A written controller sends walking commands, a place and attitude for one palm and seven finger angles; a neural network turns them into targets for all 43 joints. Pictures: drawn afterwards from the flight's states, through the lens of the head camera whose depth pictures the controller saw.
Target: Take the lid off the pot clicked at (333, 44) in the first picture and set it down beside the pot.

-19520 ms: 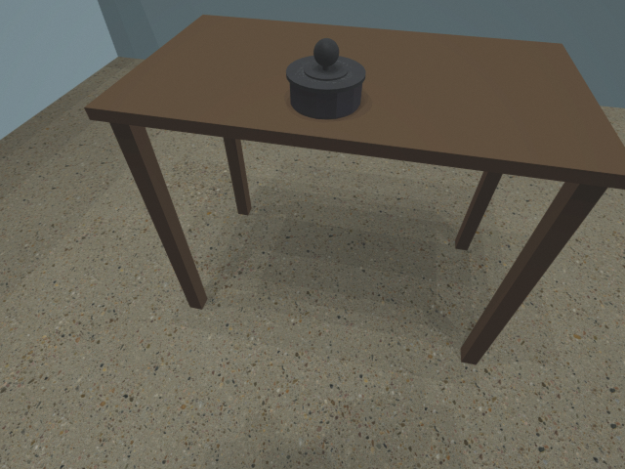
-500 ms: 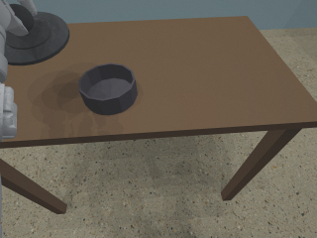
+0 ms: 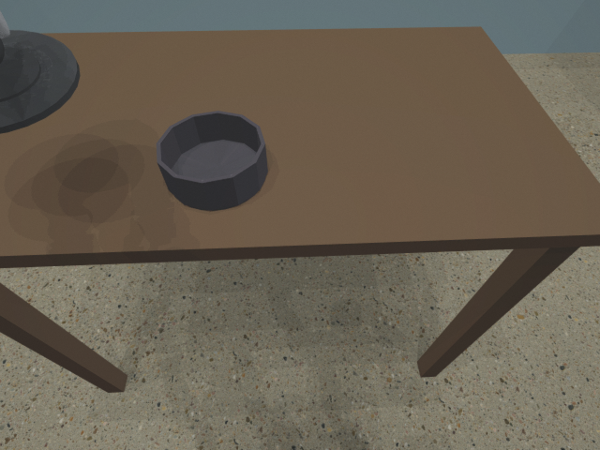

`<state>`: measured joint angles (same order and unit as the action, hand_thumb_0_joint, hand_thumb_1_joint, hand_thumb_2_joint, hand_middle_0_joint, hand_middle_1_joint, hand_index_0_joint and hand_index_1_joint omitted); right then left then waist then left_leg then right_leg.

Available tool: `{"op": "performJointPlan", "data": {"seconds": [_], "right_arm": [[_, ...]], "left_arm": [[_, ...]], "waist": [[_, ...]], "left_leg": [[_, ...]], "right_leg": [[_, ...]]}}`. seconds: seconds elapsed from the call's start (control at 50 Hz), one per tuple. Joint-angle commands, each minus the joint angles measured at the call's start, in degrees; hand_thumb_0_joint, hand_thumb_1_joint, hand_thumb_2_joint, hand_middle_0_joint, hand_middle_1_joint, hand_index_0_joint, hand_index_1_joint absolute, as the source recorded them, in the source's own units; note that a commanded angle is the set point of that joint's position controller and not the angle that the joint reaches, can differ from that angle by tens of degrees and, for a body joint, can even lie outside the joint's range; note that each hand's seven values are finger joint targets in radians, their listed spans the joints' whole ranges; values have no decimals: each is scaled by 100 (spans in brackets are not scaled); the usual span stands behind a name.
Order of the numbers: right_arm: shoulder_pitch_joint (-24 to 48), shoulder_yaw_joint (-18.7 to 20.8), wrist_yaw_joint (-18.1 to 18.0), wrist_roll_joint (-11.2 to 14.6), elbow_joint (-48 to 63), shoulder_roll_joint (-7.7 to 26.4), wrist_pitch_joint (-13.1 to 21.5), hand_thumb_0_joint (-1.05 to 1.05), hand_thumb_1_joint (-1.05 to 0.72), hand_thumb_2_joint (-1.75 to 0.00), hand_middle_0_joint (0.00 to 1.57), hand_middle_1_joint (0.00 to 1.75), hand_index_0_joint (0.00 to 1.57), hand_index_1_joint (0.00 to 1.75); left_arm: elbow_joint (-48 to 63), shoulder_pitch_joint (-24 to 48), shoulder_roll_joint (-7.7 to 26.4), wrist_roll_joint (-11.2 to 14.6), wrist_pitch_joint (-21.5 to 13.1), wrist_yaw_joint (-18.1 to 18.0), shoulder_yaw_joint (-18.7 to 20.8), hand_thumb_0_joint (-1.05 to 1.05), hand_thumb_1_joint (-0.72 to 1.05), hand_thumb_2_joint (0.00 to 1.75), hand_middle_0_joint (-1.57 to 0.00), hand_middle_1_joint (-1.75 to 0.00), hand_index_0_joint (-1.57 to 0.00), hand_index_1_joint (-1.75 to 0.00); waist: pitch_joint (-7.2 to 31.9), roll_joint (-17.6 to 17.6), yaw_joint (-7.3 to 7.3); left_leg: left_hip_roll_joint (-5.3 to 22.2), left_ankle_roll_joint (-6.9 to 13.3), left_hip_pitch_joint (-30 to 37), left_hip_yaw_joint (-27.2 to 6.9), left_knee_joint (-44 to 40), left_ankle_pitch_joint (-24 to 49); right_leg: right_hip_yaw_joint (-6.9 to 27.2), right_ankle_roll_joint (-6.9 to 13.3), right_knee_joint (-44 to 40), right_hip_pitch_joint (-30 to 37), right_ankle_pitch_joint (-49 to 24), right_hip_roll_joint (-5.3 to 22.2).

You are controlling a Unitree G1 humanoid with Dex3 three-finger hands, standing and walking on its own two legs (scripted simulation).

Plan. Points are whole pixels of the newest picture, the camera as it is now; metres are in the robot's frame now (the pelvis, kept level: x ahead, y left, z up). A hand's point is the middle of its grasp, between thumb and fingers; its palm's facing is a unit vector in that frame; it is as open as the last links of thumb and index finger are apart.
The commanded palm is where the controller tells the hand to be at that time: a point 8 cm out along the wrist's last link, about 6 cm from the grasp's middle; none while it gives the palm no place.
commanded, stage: move the lid sideways beside the pot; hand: left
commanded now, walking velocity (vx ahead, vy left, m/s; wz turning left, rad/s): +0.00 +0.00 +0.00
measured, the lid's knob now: out of the picture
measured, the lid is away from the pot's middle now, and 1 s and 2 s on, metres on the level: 0.22 0.22 0.23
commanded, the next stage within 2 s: lower the lid onto the table in 0.72 s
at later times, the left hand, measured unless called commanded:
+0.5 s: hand out of the picture +0.45 +0.34 +0.31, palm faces -0.17 -0.19 -0.97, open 8.3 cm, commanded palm +0.47 +0.35 +0.39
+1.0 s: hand out of the picture +0.47 +0.33 +0.30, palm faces -0.20 -0.30 -0.93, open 8.4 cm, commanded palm +0.49 +0.35 +0.37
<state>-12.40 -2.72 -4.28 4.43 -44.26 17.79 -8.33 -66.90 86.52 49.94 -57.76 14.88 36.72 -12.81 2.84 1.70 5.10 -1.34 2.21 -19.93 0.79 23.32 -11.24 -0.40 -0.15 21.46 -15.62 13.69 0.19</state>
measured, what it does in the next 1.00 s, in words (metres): stands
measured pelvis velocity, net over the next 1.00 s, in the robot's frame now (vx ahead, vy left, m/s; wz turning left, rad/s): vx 0.01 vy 0.00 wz -0.02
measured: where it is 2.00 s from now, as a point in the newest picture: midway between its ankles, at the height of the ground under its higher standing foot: outside the picture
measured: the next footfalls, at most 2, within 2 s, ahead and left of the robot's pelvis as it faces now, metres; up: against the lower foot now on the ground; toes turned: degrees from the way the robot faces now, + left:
none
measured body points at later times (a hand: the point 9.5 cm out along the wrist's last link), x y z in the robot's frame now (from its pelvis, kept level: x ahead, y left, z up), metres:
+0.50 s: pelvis +0.01 +0.00 +0.00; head +0.06 -0.01 +0.45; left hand +0.46 +0.35 +0.36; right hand +0.06 -0.28 -0.13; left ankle +0.00 +0.10 -0.74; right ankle -0.04 -0.12 -0.74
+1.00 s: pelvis +0.01 +0.00 +0.00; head +0.07 -0.01 +0.45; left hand +0.47 +0.34 +0.35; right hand +0.05 -0.28 -0.13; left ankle +0.00 +0.10 -0.74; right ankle -0.04 -0.12 -0.74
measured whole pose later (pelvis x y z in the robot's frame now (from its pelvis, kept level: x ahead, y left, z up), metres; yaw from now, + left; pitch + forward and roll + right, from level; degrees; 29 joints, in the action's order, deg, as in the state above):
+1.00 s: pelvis +0.01 +0.00 +0.00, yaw -1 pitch +9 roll -1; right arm -12.9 -3.4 -3.9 4.8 -44.3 18.4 -8.3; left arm -74.7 90.1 53.9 -58.8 15.5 36.7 -9.7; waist 2.5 2.2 7.1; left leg -0.9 2.4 -20.8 1.6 24.2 -12.5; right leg 0.4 -0.4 21.3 -16.3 14.0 -0.2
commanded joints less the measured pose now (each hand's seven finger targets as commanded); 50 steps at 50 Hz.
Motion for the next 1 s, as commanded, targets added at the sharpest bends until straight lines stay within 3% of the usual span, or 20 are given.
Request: {"op": "performJointPlan", "data": {"seconds": [0.0, 0.08, 0.16, 0.18, 0.26, 0.28, 0.36, 0.38, 0.46, 0.48, 0.54, 0.58, 0.66, 0.68, 0.72, 0.76, 0.78, 0.86, 0.92, 0.98], "right_arm": [[-17, 272, -68, 7, 470, 943, 141, 0, -90, -90, 20, 30, 20, 30], [-86, 298, -47, -29, 485, 994, 185, 0, -90, -90, 20, 30, 20, 30], [-156, 258, -43, 12, 513, 999, 140, 0, -90, -90, 20, 30, 20, 30], [-119, 289, -18, -20, 498, 1013, 81, 0, -90, -90, 20, 30, 20, 30], [-169, 252, -9, 42, 526, 1006, 30, 0, -90, -90, 20, 30, 20, 30], [-137, 268, 18, 10, 511, 1048, -26, 0, -90, -90, 20, 30, 20, 30], [-181, 282, -1, 29, 607, 1010, 10, 0, -90, -90, 20, 30, 20, 30], [-198, 314, 28, -5, 569, 1029, -10, 0, -90, -90, 20, 30, 20, 30], [-265, 292, 3, 60, 547, 1003, 24, 0, -90, -90, 20, 30, 20, 30], [-258, 311, 25, 21, 499, 1047, -12, 0, -90, -90, 20, 30, 20, 30], [-205, 264, -28, 43, 501, 1012, -10, 0, -90, -90, 20, 30, 20, 30], [-206, 299, -8, 38, 486, 1051, 45, 0, -90, -90, 20, 30, 20, 30], [-323, 280, -63, 47, 428, 1028, 169, 0, -90, -90, 20, 30, 20, 30], [-325, 284, -58, 19, 381, 1055, 135, 0, -90, -90, 20, 30, 20, 30], [-265, 266, -72, 20, 433, 1038, 111, 0, -90, -90, 20, 30, 20, 30], [-319, 281, -73, 54, 426, 1034, 145, 0, -90, -90, 20, 30, 20, 30], [-278, 289, -44, 24, 408, 1048, 99, 0, -90, -90, 20, 30, 20, 30], [-354, 257, -17, 43, 376, 1063, 135, 0, -90, -90, 20, 30, 20, 30], [-292, 203, -9, 19, 411, 1053, 60, 0, -90, -90, 20, 30, 20, 30], [-346, 257, 17, 19, 409, 1089, 55, 0, -90, -90, 20, 30, 20, 30]], "left_arm": [[1440, 3630, 1063, -162, -76, -404, 142, 0, 61, 100, -80, -109, -74, -108], [1916, 3811, 1525, -195, -178, -450, 510, 0, 61, 100, -80, -109, -74, -108], [1319, 3134, 1646, -200, -242, -400, 580, 0, 61, 100, -80, -109, -74, -108], [1596, 3457, 1788, -269, -228, -431, 651, 0, 61, 100, -80, -109, -74, -108], [1063, 3012, 1519, -194, -233, -368, 401, 0, 61, 100, -80, -109, -74, -108], [1359, 3306, 1901, -284, -222, -405, 662, 0, 61, 100, -80, -109, -74, -108], [1642, 3385, 1726, -227, -261, -394, 500, 0, 61, 100, -80, -109, -74, -108], [1874, 3625, 1919, -284, -246, -424, 655, 0, 61, 100, -80, -109, -74, -108], [1353, 3161, 1321, -157, -218, -334, 213, 0, 61, 100, -80, -109, -74, -108], [1441, 3298, 1668, -231, -182, -379, 496, 0, 61, 100, -80, -109, -74, -108], [1245, 3350, 1577, -252, -182, -389, 335, 0, 61, 100, -80, -109, -74, -108], [1921, 3848, 1590, -192, -206, -401, 345, 0, 61, 100, -80, -109, -74, -108], [1436, 3457, 1224, -129, -183, -365, 141, 0, 61, 100, -80, -109, -74, -108], [1478, 3522, 1650, -225, -181, -405, 484, 0, 61, 100, -80, -109, -74, -108], [1575, 3592, 1819, -252, -233, -432, 577, 0, 61, 100, -80, -109, -74, -108], [1357, 3430, 1416, -168, -217, -376, 264, 0, 61, 100, -80, -109, -74, -108], [1538, 3659, 1657, -237, -200, -412, 459, 0, 61, 100, -80, -109, -74, -108], [621, 3343, 1616, -223, 39, -357, 383, 0, 61, 100, -80, -109, -74, -108], [413, 3265, 1913, -315, 82, -389, 491, 0, 61, 100, -80, -109, -74, -108], [788, 3650, 1803, -281, 148, -391, 401, 0, 61, 100, -80, -109, -74, -108]], "waist": [[2412, 727, 36], [2896, 899, -41], [2552, 527, -47], [2780, 609, -54], [2203, 473, 8], [2461, 504, -37], [2686, 843, -24], [2916, 956, -45], [2374, 785, 44], [2512, 691, 13], [2291, 678, 61], [2742, 1056, 10], [2429, 991, 60], [2612, 697, 26], [2674, 724, 2], [2544, 705, 43], [2730, 698, 6], [2291, 442, 82], [2208, 138, 62], [2529, 497, 83]], "left_leg": [[-2, 136, 2235, -62, 227, 2534], [23, 88, 2580, -110, 320, 3066], [7, 97, 2151, -35, 351, 3158], [16, 117, 2221, -31, 343, 3112], [35, 104, 1961, 4, 325, 3037], [44, 132, 2021, -2, 316, 2940], [64, 109, 2344, -7, 419, 3501], [77, 108, 2510, -59, 454, 3613], [83, 89, 2331, -32, 391, 3323], [72, 117, 2292, -43, 380, 3037], [22, 168, 1986, 1, 276, 2476], [67, 119, 2470, -62, 334, 3044], [67, 63, 2515, -87, 370, 3147], [59, 114, 2375, -73, 328, 2819], [10, 153, 2212, -39, 329, 2820], [48, 110, 2233, -10, 342, 2991], [61, 114, 2300, -52, 332, 2973], [-45, 163, 1833, 62, 320, 2656], [-69, 222, 1430, 134, 281, 2294], [-3, 196, 1836, 95, 345, 2740]], "right_leg": [[-143, 259, -207, -199, -1485, -199], [-127, 247, -157, -87, -1608, -230], [-135, 251, -105, 95, -1937, -205], [-95, 217, -84, 127, -1906, -188], [-160, 239, -133, 15, -1898, -205], [-100, 210, -109, 106, -1859, -194], [-115, 246, -80, 68, -2045, -196], [-88, 217, -60, 44, -2001, -214], [-174, 236, -161, -168, -1821, -227], [-131, 199, -161, -101, -1691, -224], [-138, 221, -192, -82, -1569, -204], [-126, 227, -171, -67, -1733, -212], [-216, 250, -250, -305, -1614, -259], [-156, 198, -229, -112, -1574, -250], [-139, 220, -144, 42, -1782, -218], [-164, 220, -176, -11, -1881, -197], [-141, 192, -148, 23, -1784, -211], [-132, 212, -144, 146, -1995, -210], [-72, 166, -87, 368, -2081, -172], [-57, 161, -83, 288, -2168, -178]]}}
